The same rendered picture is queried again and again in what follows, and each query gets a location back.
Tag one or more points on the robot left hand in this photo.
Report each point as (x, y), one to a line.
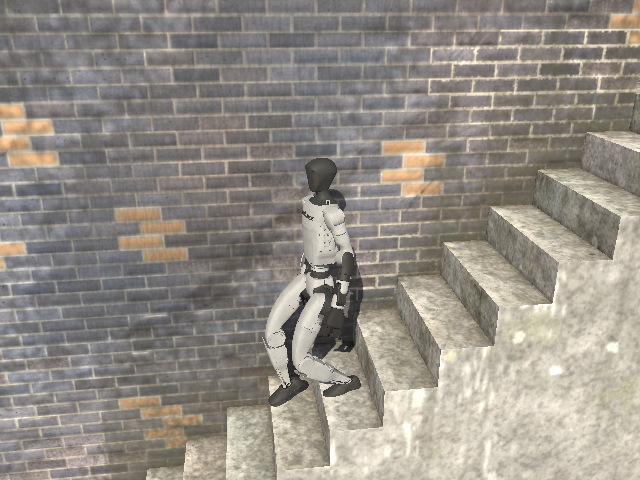
(333, 318)

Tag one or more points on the robot right foot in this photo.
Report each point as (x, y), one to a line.
(282, 393)

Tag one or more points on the left robot thigh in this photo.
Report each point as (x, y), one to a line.
(308, 325)

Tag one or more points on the robot right hand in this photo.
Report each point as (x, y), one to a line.
(304, 298)

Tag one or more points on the robot right upper arm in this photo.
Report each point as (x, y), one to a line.
(305, 198)

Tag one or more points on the robot left forearm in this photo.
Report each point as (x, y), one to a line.
(341, 288)

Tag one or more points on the robot right forearm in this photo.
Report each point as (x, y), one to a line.
(306, 267)

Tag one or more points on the robot left upper arm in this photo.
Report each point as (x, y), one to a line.
(336, 221)

